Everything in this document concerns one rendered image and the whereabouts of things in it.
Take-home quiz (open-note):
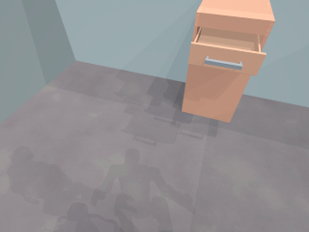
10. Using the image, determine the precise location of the handle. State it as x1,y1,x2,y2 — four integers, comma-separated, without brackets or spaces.
204,56,242,71

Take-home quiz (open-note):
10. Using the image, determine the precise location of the drawer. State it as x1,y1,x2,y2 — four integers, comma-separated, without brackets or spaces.
188,27,267,76

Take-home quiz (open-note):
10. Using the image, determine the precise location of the cabinet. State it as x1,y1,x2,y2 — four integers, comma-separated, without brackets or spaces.
182,0,275,123

